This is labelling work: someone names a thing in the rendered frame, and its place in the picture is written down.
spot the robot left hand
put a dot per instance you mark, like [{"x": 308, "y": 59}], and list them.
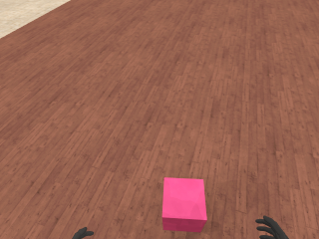
[{"x": 82, "y": 233}]

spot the carton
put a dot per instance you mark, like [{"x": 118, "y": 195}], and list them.
[{"x": 183, "y": 204}]

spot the robot right hand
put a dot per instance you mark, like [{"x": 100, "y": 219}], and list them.
[{"x": 274, "y": 229}]

